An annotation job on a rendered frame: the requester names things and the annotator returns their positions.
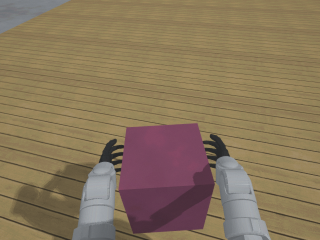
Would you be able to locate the carton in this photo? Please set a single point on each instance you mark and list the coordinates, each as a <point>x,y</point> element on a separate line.
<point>166,183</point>

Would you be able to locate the robot left forearm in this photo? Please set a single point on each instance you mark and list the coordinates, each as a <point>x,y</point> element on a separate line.
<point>96,213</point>

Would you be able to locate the robot right forearm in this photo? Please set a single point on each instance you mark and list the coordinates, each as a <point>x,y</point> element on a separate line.
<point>241,213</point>

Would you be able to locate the left robot hand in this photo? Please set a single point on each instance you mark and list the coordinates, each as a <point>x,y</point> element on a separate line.
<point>107,155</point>

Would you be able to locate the right robot hand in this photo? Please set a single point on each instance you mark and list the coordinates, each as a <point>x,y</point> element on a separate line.
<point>220,150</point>

